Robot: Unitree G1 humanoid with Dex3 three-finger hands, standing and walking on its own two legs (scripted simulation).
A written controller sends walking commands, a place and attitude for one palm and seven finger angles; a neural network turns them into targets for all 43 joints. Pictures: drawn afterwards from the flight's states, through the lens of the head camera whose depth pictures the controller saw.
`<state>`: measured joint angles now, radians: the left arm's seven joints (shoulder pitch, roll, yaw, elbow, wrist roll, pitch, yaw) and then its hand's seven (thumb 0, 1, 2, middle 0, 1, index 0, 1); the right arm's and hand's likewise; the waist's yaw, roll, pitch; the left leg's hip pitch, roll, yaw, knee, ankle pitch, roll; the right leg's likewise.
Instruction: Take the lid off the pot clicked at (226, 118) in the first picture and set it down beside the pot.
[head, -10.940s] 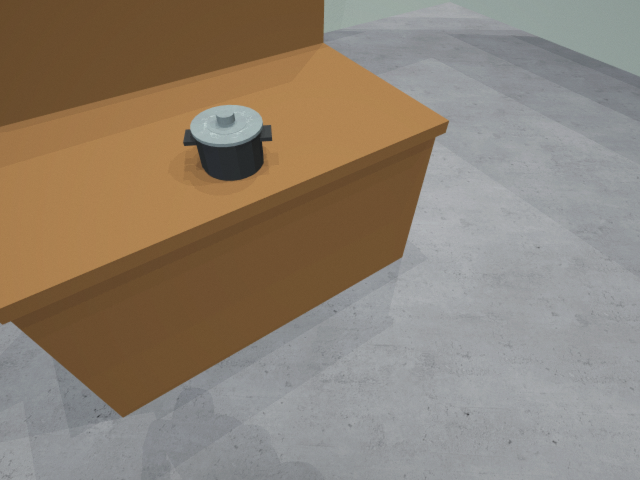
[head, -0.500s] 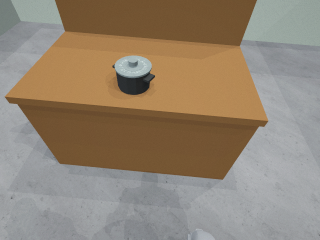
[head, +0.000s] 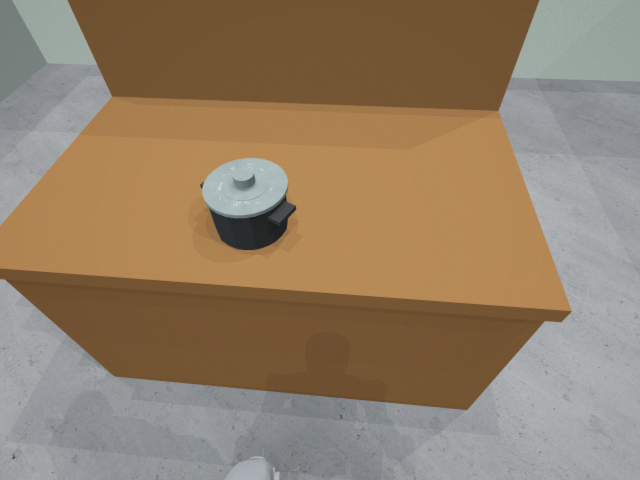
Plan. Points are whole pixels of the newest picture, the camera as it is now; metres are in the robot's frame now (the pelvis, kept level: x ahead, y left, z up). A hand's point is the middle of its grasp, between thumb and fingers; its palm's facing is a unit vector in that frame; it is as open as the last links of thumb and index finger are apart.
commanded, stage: take the last steps up to it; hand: left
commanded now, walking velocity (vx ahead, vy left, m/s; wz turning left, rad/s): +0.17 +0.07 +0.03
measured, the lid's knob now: (243, 177) +0.62 +0.18 +0.00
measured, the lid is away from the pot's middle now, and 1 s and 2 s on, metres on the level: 0.00 0.00 0.00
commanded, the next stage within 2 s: come to a stop and stand still in 0.06 s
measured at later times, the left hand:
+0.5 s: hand out of the picture +0.12 +0.24 -0.19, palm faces +0.03 -0.98 -0.19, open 7.4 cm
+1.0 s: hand out of the picture +0.12 +0.21 -0.17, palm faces +0.03 -0.96 -0.26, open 7.3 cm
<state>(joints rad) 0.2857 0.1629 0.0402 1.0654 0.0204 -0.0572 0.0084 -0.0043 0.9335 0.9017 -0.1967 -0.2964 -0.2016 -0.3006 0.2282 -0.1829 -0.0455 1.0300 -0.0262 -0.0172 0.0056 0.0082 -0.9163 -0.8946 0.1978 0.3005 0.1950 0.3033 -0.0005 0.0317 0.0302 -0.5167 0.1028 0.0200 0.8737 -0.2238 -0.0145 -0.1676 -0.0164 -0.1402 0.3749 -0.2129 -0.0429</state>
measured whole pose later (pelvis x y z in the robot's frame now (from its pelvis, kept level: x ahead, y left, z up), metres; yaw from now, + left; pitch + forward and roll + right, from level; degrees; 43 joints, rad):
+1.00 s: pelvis +0.06 +0.02 +0.00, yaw -1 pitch +0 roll +2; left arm 0.20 0.17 0.03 1.03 0.03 0.01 0.04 0.00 0.91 0.90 -0.20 -0.30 -0.20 -0.30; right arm 0.27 -0.20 -0.05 1.07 -0.01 0.05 -0.01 0.01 -0.91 -0.89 0.20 0.30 0.20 0.30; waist 0.01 0.00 0.04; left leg -0.26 0.01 0.04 0.70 -0.42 -0.04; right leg -0.25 -0.08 -0.03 0.50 -0.24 0.01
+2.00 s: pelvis +0.02 +0.06 -0.01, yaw -1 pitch -1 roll +0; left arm 0.28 0.17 -0.02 1.06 0.02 -0.01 0.05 0.00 0.91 0.90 -0.20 -0.30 -0.20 -0.30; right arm 0.26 -0.17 -0.02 1.09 -0.02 0.00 -0.01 0.01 -0.92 -0.89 0.20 0.30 0.20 0.30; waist -0.01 0.02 0.02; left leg -0.22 -0.02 0.06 0.49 -0.25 0.03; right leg -0.25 -0.04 -0.04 0.52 -0.25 0.01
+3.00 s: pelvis +0.09 +0.09 -0.02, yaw +0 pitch +1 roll +0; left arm 0.27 0.14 0.03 1.04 0.03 -0.06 0.03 0.00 0.92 0.90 -0.19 -0.30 -0.20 -0.30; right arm 0.39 -0.10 -0.02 1.15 -0.02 -0.03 -0.01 0.01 -0.90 -0.89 0.20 0.30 0.20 0.30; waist 0.01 0.04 0.01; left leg -0.23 -0.05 0.07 0.67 -0.43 0.06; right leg -0.30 -0.03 -0.07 0.60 -0.31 -0.04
